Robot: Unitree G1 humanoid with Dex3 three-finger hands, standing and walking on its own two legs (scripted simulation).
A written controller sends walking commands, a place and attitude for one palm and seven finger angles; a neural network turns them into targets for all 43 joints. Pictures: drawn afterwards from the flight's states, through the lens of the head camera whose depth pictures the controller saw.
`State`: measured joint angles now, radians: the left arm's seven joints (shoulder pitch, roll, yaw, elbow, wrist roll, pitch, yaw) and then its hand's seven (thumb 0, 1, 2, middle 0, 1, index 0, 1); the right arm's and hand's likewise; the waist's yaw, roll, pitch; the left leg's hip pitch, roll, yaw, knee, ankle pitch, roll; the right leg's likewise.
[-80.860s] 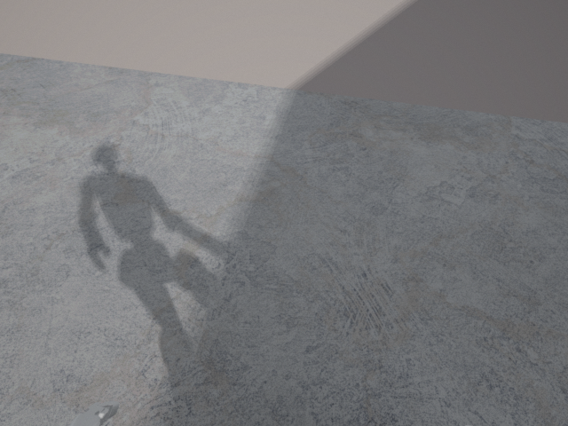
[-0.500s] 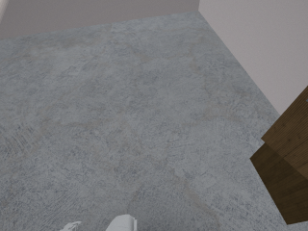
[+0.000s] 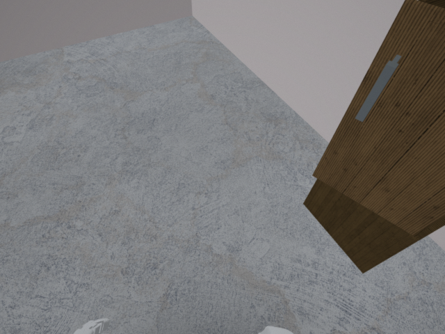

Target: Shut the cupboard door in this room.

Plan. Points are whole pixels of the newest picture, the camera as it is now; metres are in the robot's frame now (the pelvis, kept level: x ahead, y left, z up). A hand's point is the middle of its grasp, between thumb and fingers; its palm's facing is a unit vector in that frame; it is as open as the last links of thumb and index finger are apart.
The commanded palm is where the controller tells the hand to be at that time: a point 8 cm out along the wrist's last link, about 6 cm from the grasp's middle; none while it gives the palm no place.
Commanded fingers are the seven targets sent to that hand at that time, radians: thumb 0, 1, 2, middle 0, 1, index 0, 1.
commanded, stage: turn to face it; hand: left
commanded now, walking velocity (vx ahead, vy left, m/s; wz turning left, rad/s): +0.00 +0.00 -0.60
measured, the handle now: (377, 89) +0.62 -0.32 +0.08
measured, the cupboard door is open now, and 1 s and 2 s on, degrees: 20 20 20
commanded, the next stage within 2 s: take the last steps up to it in 0.98 s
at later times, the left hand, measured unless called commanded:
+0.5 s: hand (133, 331) +0.14 +0.19 -0.18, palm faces -0.22 -0.95 -0.21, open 7.4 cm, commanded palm none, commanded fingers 0.00 0.90 0.90 -0.20 -0.30 -0.20 -0.30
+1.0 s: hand (177, 309) +0.18 +0.10 -0.15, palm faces -0.46 -0.85 -0.26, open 7.4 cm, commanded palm none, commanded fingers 0.00 0.90 0.90 -0.20 -0.30 -0.20 -0.30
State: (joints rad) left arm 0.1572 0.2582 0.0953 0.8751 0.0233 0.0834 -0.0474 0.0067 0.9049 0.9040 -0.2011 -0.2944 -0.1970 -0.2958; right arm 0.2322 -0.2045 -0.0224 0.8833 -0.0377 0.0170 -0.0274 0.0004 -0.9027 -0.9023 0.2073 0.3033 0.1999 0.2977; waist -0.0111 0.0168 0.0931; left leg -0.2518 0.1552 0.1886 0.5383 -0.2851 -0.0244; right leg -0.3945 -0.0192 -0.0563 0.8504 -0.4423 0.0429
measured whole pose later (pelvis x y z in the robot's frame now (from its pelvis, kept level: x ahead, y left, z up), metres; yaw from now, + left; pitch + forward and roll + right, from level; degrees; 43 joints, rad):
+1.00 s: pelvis +0.01 -0.03 +0.00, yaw -28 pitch +1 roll +1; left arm 0.19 0.18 0.04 0.91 0.02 0.03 0.00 0.00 0.90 0.90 -0.20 -0.29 -0.20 -0.30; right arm 0.24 -0.26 -0.05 0.96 -0.02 0.06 -0.02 0.00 -0.91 -0.90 0.20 0.30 0.19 0.30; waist -0.03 0.05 0.06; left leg -0.49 0.07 0.05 1.06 -0.40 -0.07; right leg -0.24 0.01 -0.02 0.51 -0.28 -0.04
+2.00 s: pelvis +0.15 -0.18 -0.01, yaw -35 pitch -1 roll -1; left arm 0.32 0.15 0.03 1.12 0.01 -0.02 0.02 0.00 0.91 0.90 -0.20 -0.29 -0.20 -0.30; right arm 0.19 -0.13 0.00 1.02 -0.03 -0.05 -0.02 0.00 -0.91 -0.90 0.20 0.30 0.19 0.30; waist 0.02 -0.05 0.04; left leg -0.33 0.03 0.12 0.59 -0.24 0.05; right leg -0.13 0.01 -0.09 0.56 -0.42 -0.03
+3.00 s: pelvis +0.14 -0.19 -0.01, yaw -34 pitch -3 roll +0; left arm 0.33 0.16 0.01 1.01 0.02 -0.01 0.05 0.00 0.90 0.90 -0.20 -0.29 -0.20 -0.30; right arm 0.25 -0.17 -0.03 1.02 -0.02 0.01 -0.03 0.00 -0.92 -0.90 0.20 0.30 0.19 0.30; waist -0.01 0.01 0.03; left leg -0.29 0.03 0.11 0.58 -0.24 0.03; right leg -0.12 0.01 -0.09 0.55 -0.39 -0.04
